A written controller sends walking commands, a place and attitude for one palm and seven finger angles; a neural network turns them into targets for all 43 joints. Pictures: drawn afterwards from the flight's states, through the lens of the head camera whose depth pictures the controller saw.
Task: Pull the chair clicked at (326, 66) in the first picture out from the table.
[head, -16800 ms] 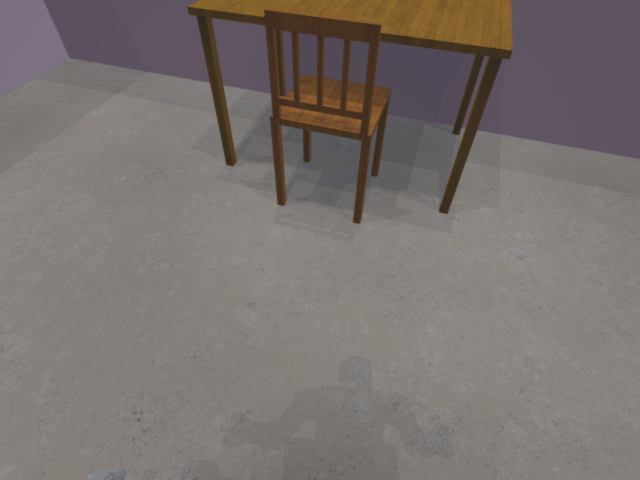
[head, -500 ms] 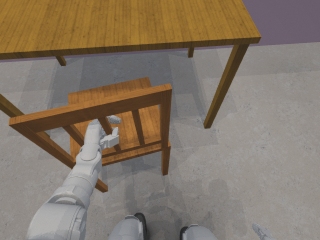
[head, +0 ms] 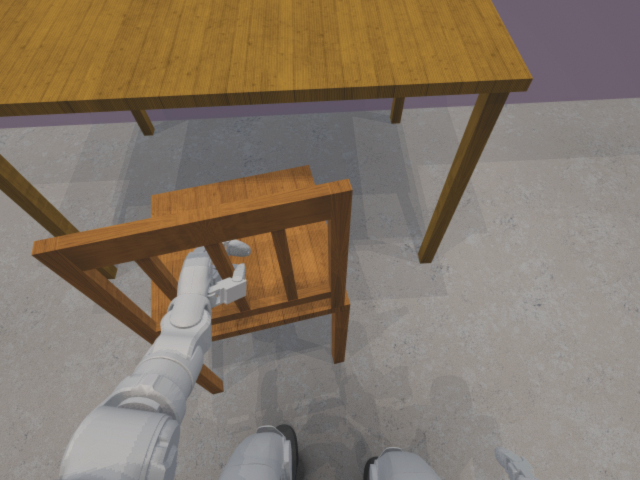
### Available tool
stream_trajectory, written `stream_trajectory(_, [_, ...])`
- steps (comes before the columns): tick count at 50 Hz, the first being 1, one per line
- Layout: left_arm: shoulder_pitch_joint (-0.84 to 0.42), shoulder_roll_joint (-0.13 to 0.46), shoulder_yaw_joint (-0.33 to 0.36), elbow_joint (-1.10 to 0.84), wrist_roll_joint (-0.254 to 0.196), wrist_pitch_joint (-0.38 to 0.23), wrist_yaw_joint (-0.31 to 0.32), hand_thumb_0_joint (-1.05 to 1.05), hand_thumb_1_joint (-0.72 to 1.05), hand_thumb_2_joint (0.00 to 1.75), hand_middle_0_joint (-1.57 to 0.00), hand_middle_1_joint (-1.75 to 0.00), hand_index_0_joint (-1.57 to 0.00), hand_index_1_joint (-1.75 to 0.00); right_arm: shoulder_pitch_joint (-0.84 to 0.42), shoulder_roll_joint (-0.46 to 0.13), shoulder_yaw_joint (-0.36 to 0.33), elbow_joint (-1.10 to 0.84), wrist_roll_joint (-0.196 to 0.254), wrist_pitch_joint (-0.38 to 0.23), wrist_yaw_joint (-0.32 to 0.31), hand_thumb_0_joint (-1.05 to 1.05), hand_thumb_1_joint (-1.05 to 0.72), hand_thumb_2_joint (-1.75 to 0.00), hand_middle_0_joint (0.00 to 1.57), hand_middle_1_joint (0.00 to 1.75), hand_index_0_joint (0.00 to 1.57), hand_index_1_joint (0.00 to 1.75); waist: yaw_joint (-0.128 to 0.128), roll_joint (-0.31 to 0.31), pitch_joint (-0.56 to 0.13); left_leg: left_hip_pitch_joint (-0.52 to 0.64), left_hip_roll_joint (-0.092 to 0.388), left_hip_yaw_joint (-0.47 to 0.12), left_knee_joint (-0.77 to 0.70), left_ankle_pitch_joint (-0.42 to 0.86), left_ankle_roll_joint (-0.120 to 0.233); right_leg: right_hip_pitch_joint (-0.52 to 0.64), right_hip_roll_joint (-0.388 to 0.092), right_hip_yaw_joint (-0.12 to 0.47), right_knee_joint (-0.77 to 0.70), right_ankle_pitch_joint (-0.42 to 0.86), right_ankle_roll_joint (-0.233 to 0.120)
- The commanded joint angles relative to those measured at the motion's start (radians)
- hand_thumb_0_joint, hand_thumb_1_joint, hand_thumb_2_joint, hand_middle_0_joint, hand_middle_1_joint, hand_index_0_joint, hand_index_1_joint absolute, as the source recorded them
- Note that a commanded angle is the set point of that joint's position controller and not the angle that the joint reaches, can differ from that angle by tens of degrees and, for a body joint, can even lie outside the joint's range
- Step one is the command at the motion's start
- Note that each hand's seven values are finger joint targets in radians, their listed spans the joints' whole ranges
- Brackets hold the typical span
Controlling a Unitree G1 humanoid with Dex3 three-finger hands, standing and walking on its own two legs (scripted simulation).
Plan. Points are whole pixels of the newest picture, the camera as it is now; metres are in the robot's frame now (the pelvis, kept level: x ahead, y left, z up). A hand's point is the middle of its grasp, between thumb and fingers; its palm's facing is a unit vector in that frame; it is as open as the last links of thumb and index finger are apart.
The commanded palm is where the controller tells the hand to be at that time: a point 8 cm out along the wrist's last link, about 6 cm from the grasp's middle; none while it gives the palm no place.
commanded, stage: step backward, pulling the chair out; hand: left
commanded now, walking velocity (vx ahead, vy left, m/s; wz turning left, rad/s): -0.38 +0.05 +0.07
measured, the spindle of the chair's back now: (230, 278) +0.40 +0.15 -0.09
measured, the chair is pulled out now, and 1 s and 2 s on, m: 0.17 0.18 0.30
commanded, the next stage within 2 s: none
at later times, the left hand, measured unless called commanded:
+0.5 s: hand (238, 282) +0.37 +0.13 -0.05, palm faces +0.01 -0.98 -0.18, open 5.1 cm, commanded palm +0.38 +0.18 -0.04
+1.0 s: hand (238, 289) +0.36 +0.13 -0.05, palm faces +0.03 -0.98 -0.17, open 5.2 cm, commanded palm +0.35 +0.18 -0.05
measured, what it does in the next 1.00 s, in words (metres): steps on the spot: left foot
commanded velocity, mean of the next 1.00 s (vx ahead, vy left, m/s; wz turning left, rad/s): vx -0.38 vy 0.01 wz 0.07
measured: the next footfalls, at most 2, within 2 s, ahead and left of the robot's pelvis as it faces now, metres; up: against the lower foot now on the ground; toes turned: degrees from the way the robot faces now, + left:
left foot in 1.00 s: +0.01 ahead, +0.15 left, +0.00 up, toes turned +2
right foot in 1.62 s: -0.02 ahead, -0.12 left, +0.00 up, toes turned +0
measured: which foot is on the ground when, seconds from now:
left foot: down 0.00-0.80, up 0.82-0.98, down 1.00-1.00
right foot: down 0.00-1.00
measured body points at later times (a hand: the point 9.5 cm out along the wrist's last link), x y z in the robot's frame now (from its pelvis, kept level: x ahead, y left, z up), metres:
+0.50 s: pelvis +0.00 +0.00 +0.00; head +0.08 +0.00 +0.44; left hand +0.37 +0.18 -0.03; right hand +0.10 -0.27 -0.13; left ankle +0.11 +0.12 -0.72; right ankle +0.04 -0.12 -0.72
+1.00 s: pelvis -0.03 +0.00 +0.00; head +0.07 -0.01 +0.44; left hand +0.36 +0.18 -0.03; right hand +0.05 -0.28 -0.13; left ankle -0.03 +0.15 -0.72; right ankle +0.04 -0.12 -0.72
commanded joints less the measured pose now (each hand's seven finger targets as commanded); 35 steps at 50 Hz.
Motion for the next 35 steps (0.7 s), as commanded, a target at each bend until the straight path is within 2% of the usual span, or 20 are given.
stream_trajectory(1, [-0.358, 0.243, 0.011, -0.199, 0.053, -0.065, 0.033, 0.0, 0.9, 0.9, -0.5, -1.45, -0.5, -1.45, 0.045, -0.157, -0.055, -0.065, 0.003, -0.03, -0.021, 0.0, -0.9, -0.9, 0.2, 0.3, 0.2, 0.3, -0.001, -0.118, -0.441, 0.3, 0.003, -0.072, 0.034, -0.034, -0.022, 0.047, -0.251, 0.212, -0.219, 0.174, -0.054])
stream_trajectory(3, [-0.374, 0.238, 0.011, -0.206, 0.053, -0.072, 0.029, 0.0, 0.9, 0.9, -0.5, -1.45, -0.5, -1.45, 0.04, -0.166, -0.058, -0.06, 0.005, -0.024, -0.025, 0.0, -0.9, -0.9, 0.2, 0.3, 0.2, 0.3, 0.0, -0.116, -0.469, 0.315, 0.039, -0.104, -0.022, 0.135, -0.003, 0.096, -0.193, 0.143, -0.149, 0.289, -0.011])
stream_trajectory(4, [-0.376, 0.225, 0.004, -0.203, 0.049, -0.075, 0.023, 0.0, 0.9, 0.9, -0.5, -1.45, -0.5, -1.45, 0.038, -0.171, -0.058, -0.065, 0.009, -0.02, -0.022, 0.0, -0.9, -0.9, 0.2, 0.3, 0.2, 0.3, 0.002, -0.122, -0.464, 0.316, 0.064, -0.135, -0.054, 0.143, 0.014, 0.093, -0.159, 0.125, -0.13, 0.235, 0.003])
stream_trajectory(6, [-0.363, 0.196, -0.005, -0.207, 0.042, -0.075, 0.016, 0.0, 0.9, 0.9, -0.5, -1.45, -0.5, -1.45, 0.029, -0.176, -0.056, -0.072, 0.005, -0.011, -0.022, 0.0, -0.9, -0.9, 0.2, 0.3, 0.2, 0.3, 0.012, -0.02, -0.445, 0.319, 0.118, -0.215, -0.134, 0.122, 0.055, 0.062, -0.087, 0.078, -0.059, 0.07, 0.015])
stream_trajectory(8, [-0.358, 0.171, -0.011, -0.213, 0.042, -0.073, 0.012, 0.0, 0.9, 0.9, -0.5, -1.45, -0.5, -1.45, 0.024, -0.171, -0.055, -0.076, 0.001, -0.008, -0.019, 0.0, -0.9, -0.9, 0.2, 0.3, 0.2, 0.3, 0.022, 0.048, -0.454, 0.325, 0.158, -0.269, -0.163, 0.115, 0.084, 0.047, -0.058, 0.064, -0.004, -0.009, 0.006])
stream_trajectory(11, [-0.369, 0.169, -0.018, -0.232, 0.042, -0.067, 0.01, 0.0, 0.9, 0.9, -0.5, -1.45, -0.5, -1.45, 0.031, -0.167, -0.054, -0.077, -0.002, -0.012, -0.018, 0.0, -0.9, -0.9, 0.2, 0.3, 0.2, 0.3, 0.023, 0.095, -0.463, 0.337, 0.169, -0.275, -0.165, 0.104, 0.09, 0.047, -0.05, 0.063, -0.014, -0.052, -0.002])
stream_trajectory(14, [-0.376, 0.185, -0.014, -0.228, 0.041, -0.061, 0.01, 0.0, 0.9, 0.9, -0.5, -1.45, -0.5, -1.45, 0.033, -0.163, -0.053, -0.081, 0.003, -0.019, -0.019, 0.0, -0.9, -0.9, 0.2, 0.3, 0.2, 0.3, 0.021, 0.043, -0.448, 0.272, 0.134, -0.215, -0.123, 0.047, 0.068, 0.101, -0.076, 0.097, -0.086, -0.002, -0.007])
stream_trajectory(15, [-0.365, 0.222, 0.013, -0.22, 0.042, -0.06, 0.014, 0.0, 0.9, 0.9, -0.5, -1.45, -0.5, -1.45, 0.038, -0.17, -0.058, -0.08, 0.005, -0.023, -0.023, 0.0, -0.9, -0.9, 0.2, 0.3, 0.2, 0.3, 0.021, 0.017, -0.452, 0.264, 0.113, -0.195, -0.099, 0.028, 0.055, 0.113, -0.092, 0.117, -0.117, 0.018, -0.011])
stream_trajectory(16, [-0.37, 0.217, -0.001, -0.216, 0.042, -0.061, 0.014, 0.0, 0.9, 0.9, -0.5, -1.45, -0.5, -1.45, 0.04, -0.164, -0.058, -0.08, 0.007, -0.025, -0.02, 0.0, -0.9, -0.9, 0.2, 0.3, 0.2, 0.3, 0.014, -0.011, -0.447, 0.252, 0.087, -0.166, -0.067, 0.01, 0.035, 0.113, -0.126, 0.156, -0.159, 0.038, -0.018])
stream_trajectory(18, [-0.383, 0.243, 0.001, -0.211, 0.046, -0.062, 0.02, 0.0, 0.9, 0.9, -0.5, -1.45, -0.5, -1.45, 0.043, -0.154, -0.059, -0.076, 0.011, -0.028, -0.02, 0.0, -0.9, -0.9, 0.2, 0.3, 0.2, 0.3, 0.001, -0.122, -0.449, 0.245, 0.016, -0.093, 0.037, -0.045, -0.012, 0.109, -0.242, 0.254, -0.231, 0.111, -0.053])
stream_trajectory(19, [-0.379, 0.255, 0.005, -0.2, 0.048, -0.058, 0.023, 0.0, 0.9, 0.9, -0.5, -1.45, -0.5, -1.45, 0.031, -0.154, -0.057, -0.071, 0.011, -0.025, -0.019, 0.0, -0.9, -0.9, 0.2, 0.3, 0.2, 0.3, 0.004, -0.139, -0.441, 0.254, -0.012, -0.082, 0.094, -0.096, -0.028, 0.087, -0.296, 0.279, -0.258, 0.153, -0.075])
stream_trajectory(21, [-0.354, 0.26, 0.01, -0.197, 0.049, -0.047, 0.024, 0.0, 0.9, 0.9, -0.5, -1.45, -0.5, -1.45, 0.019, -0.157, -0.049, -0.064, 0.007, -0.021, -0.021, 0.0, -0.9, -0.9, 0.2, 0.3, 0.2, 0.3, 0.012, -0.127, -0.435, 0.236, -0.024, -0.103, 0.106, -0.13, -0.034, 0.123, -0.314, 0.237, -0.229, 0.31, -0.085])
stream_trajectory(23, [-0.36, 0.247, 0.013, -0.205, 0.05, -0.043, 0.021, 0.0, 0.9, 0.9, -0.5, -1.45, -0.5, -1.45, 0.022, -0.167, -0.045, -0.056, 0.004, -0.02, -0.028, 0.0, -0.9, -0.9, 0.2, 0.3, 0.2, 0.3, 0.009, -0.154, -0.448, 0.261, 0.003, -0.121, 0.002, 0.078, -0.021, 0.167, -0.253, 0.147, -0.154, 0.415, -0.039])
stream_trajectory(24, [-0.364, 0.241, 0.012, -0.208, 0.048, -0.048, 0.019, 0.0, 0.9, 0.9, -0.5, -1.45, -0.5, -1.45, 0.02, -0.176, -0.05, -0.06, 0.007, -0.017, -0.029, 0.0, -0.9, -0.9, 0.2, 0.3, 0.2, 0.3, 0.01, -0.128, -0.458, 0.29, 0.041, -0.147, -0.057, 0.203, 0.0, 0.165, -0.198, 0.113, -0.116, 0.387, -0.011])
stream_trajectory(25, [-0.375, 0.238, 0.01, -0.201, 0.042, -0.051, 0.015, 0.0, 0.9, 0.9, -0.5, -1.45, -0.5, -1.45, 0.013, -0.187, -0.053, -0.067, 0.01, -0.014, -0.027, 0.0, -0.9, -0.9, 0.2, 0.3, 0.2, 0.3, 0.016, -0.073, -0.442, 0.305, 0.089, -0.199, -0.112, 0.237, 0.031, 0.142, -0.136, 0.084, -0.081, 0.262, 0.01])
stream_trajectory(27, [-0.402, 0.17, -0.018, -0.228, 0.035, -0.056, 0.005, 0.0, 0.9, 0.9, -0.5, -1.45, -0.5, -1.45, 0.007, -0.181, -0.051, -0.081, 0.002, -0.008, -0.014, 0.0, -0.9, -0.9, 0.2, 0.3, 0.2, 0.3, 0.022, 0.067, -0.465, 0.318, 0.172, -0.336, -0.181, 0.199, 0.09, 0.086, -0.055, 0.058, 0.043, -0.015, 0.006])
stream_trajectory(29, [-0.397, 0.154, -0.022, -0.231, 0.04, -0.053, 0.002, 0.0, 0.9, 0.9, -0.5, -1.45, -0.5, -1.45, 0.014, -0.166, -0.05, -0.078, -0.009, -0.013, -0.007, 0.0, -0.9, -0.9, 0.2, 0.3, 0.2, 0.3, 0.024, 0.137, -0.466, 0.366, 0.215, -0.382, -0.216, 0.149, 0.118, 0.012, -0.04, 0.063, 0.098, -0.208, -0.007])
stream_trajectory(30, [-0.391, 0.177, 0.0, -0.232, 0.039, -0.053, 0.005, 0.0, 0.9, 0.9, -0.5, -1.45, -0.5, -1.45, 0.024, -0.172, -0.054, -0.075, -0.016, -0.017, -0.008, 0.0, -0.9, -0.9, 0.2, 0.3, 0.2, 0.3, 0.026, 0.151, -0.478, 0.407, 0.223, -0.394, -0.201, 0.193, 0.13, -0.007, -0.036, 0.067, 0.088, -0.218, -0.009])
stream_trajectory(32, [-0.394, 0.164, -0.013, -0.227, 0.041, -0.052, 0.001, 0.0, 0.9, 0.9, -0.5, -1.45, -0.5, -1.45, 0.056, -0.167, -0.055, -0.065, -0.016, -0.025, -0.003, 0.0, -0.9, -0.9, 0.2, 0.3, 0.2, 0.3, 0.009, 0.129, -0.49, 0.428, 0.218, -0.356, -0.163, 0.278, 0.136, 0.035, -0.03, 0.068, 0.045, -0.177, -0.005])
stream_trajectory(35, [-0.362, 0.212, 0.028, -0.22, 0.045, -0.045, -0.004, 0.0, 0.9, 0.9, -0.5, -1.45, -0.5, -1.45, 0.061, -0.175, -0.061, -0.071, -0.009, -0.034, 0.001, 0.0, -0.9, -0.9, 0.2, 0.3, 0.2, 0.3, 0.014, 0.127, -0.475, 0.317, 0.195, -0.314, -0.137, 0.217, 0.117, 0.161, -0.03, 0.072, -0.061, -0.082, -0.006])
